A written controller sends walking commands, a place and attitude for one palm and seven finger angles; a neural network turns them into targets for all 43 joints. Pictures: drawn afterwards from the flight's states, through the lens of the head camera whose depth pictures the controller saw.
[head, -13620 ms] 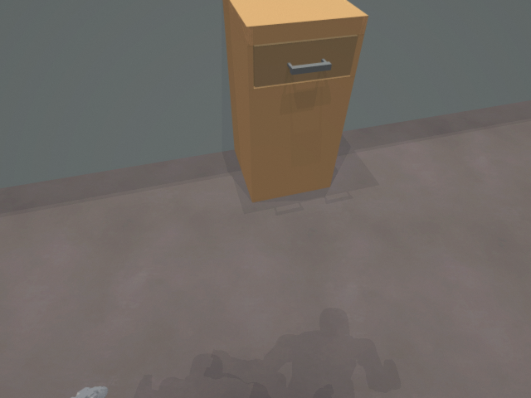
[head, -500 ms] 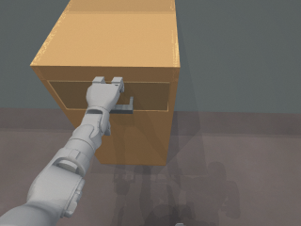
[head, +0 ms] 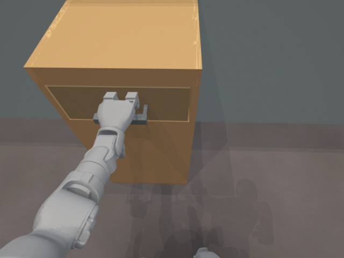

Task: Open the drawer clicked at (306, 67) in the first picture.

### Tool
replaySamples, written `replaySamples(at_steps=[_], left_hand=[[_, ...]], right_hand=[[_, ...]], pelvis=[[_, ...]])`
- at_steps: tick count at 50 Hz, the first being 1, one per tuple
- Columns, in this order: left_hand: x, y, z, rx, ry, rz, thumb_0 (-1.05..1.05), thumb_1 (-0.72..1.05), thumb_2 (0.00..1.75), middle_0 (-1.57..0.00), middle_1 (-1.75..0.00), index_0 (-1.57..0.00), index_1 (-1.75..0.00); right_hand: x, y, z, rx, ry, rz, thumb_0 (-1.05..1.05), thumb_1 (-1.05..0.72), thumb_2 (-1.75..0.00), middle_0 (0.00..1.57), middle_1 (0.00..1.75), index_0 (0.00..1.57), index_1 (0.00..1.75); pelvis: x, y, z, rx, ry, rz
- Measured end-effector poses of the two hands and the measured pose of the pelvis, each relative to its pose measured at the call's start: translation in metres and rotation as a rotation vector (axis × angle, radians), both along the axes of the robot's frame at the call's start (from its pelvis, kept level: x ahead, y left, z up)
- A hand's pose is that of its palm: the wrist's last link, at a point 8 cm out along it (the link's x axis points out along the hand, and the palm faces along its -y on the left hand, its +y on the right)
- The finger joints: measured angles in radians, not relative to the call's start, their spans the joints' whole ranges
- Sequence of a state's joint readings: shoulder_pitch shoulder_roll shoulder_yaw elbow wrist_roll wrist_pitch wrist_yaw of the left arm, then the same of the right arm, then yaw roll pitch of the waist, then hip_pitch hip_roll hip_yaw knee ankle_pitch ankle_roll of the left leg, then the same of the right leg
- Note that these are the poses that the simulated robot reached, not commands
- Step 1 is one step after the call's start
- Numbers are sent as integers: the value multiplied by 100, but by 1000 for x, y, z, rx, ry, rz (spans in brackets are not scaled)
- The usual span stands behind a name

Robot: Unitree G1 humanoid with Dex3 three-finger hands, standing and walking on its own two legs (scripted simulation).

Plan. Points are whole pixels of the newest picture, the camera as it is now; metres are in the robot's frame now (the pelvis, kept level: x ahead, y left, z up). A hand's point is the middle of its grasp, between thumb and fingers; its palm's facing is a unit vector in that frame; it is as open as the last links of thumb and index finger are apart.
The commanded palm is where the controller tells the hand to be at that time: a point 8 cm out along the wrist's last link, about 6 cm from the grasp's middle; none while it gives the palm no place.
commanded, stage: lower the fingers behind the handle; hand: left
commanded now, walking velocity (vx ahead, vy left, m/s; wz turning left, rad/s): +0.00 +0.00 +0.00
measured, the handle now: (122, 113) +0.51 +0.13 -0.02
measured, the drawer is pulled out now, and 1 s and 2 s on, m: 0.00 0.00 0.00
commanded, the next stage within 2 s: close the thumb around the handle in 1.02 s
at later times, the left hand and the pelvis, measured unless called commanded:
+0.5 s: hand (122, 131) +0.46 +0.13 -0.03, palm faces -0.04 -0.02 -1.00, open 13.8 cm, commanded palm +0.43 +0.13 +0.02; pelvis -0.01 +0.00 -0.02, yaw +0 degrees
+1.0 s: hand (122, 131) +0.46 +0.13 -0.04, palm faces -0.04 -0.02 -1.00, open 13.8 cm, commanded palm +0.43 +0.13 +0.01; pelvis -0.01 +0.01 -0.03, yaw +0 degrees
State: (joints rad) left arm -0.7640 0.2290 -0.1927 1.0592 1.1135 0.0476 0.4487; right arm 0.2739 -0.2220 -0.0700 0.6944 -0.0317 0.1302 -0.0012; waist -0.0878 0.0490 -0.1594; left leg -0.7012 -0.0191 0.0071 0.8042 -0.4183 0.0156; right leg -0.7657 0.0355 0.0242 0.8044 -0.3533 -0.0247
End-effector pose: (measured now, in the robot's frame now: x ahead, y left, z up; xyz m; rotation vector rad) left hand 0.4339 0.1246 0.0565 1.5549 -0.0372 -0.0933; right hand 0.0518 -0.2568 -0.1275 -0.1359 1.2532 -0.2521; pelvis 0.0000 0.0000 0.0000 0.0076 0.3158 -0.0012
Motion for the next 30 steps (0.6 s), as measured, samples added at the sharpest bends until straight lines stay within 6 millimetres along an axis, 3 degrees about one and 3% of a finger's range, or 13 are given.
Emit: replaySamples(at_steps=[30], left_hand=[[2, 7, -41, -7, 7, -4, 0, -49, 30, -32, -120, -32, -120]], right_hand=[[-40, 0, -21, -27, 82, -18, 0, -90, -90, 20, 30, 20, 30]], pelvis=[[-10, 4, -24, -6, 76, 3]])
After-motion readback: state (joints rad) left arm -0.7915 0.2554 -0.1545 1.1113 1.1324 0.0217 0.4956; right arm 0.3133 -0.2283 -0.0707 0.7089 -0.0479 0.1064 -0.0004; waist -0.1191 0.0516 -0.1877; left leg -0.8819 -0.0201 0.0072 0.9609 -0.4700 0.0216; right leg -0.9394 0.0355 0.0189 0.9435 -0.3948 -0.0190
